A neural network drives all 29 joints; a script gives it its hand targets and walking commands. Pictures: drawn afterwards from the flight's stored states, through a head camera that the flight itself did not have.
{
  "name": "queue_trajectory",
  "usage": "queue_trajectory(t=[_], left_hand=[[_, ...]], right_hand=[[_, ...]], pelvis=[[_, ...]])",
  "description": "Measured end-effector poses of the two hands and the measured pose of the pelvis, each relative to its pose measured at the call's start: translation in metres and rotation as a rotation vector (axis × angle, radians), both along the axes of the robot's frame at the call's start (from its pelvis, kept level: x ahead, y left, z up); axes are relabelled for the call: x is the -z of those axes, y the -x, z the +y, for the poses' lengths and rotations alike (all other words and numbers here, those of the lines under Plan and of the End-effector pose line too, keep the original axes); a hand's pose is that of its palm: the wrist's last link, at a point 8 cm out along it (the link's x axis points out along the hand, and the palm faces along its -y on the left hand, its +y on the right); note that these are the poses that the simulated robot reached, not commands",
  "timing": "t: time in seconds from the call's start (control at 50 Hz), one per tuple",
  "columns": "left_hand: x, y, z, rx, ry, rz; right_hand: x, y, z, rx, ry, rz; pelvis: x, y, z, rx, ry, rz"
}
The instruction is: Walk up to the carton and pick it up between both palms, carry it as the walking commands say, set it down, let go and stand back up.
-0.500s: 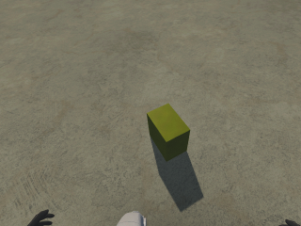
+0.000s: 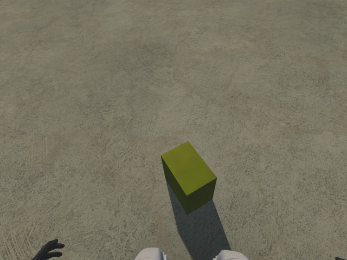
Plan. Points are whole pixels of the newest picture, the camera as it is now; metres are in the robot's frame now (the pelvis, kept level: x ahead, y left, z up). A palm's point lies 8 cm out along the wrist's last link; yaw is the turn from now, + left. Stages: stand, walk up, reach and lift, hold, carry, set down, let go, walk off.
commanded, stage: walk up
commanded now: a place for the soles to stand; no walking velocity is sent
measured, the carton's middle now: (187, 178) +0.59 -0.01 -0.61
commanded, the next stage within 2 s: none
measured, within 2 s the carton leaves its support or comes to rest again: neither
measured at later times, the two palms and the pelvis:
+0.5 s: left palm (51, 233) +0.20 +0.35 -0.09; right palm (313, 221) +0.21 -0.30 -0.09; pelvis +0.11 +0.03 -0.01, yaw -1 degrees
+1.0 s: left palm (58, 205) +0.26 +0.34 -0.07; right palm (306, 203) +0.25 -0.29 -0.07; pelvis +0.13 +0.03 +0.03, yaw -1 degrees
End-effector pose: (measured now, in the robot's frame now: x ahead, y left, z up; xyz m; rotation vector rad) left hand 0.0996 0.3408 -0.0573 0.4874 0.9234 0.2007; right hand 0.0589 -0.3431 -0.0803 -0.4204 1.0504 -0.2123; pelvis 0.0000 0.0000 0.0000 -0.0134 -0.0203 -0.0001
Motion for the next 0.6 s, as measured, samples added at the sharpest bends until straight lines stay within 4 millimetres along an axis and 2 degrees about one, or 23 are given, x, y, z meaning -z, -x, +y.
queue_trajectory(t=[0.12, 0.18, 0.24, 0.36, 0.44, 0.6], left_hand=[[-0.012, 0.004, 0.021, -0.065, -0.028, 0.057], [-0.004, -0.001, 0.034, -0.08, -0.029, 0.098], [0.013, -0.017, 0.041, -0.08, -0.021, 0.12], [0.027, -0.063, 0.025, -0.047, 0.021, 0.12], [0.035, -0.081, 0.016, -0.038, 0.02, 0.122], [0.025, -0.135, 0.007, -0.032, 0.053, 0.076]], right_hand=[[-0.005, -0.075, 0.023, -0.078, -0.039, -0.029], [-0.009, -0.111, 0.034, -0.097, -0.024, -0.066], [-0.007, -0.135, 0.04, -0.095, 0.012, -0.106], [-0.011, -0.144, 0.037, -0.037, 0.031, -0.09], [0.002, -0.149, 0.034, -0.008, 0.013, -0.063], [0.014, -0.159, 0.052, 0.023, -0.046, -0.009]], pelvis=[[-0.009, -0.036, 0.009, -0.005, -0.006, 0.003], [-0.006, -0.054, 0.019, 0.001, -0.012, 0.001], [0.004, -0.069, 0.03, 0.004, -0.013, -0.002], [0.003, -0.09, 0.03, 0.012, -0.007, -0.001], [0.008, -0.101, 0.025, 0.013, -0.007, -0.003], [-0.002, -0.122, 0.028, 0.015, -0.013, -0.001]])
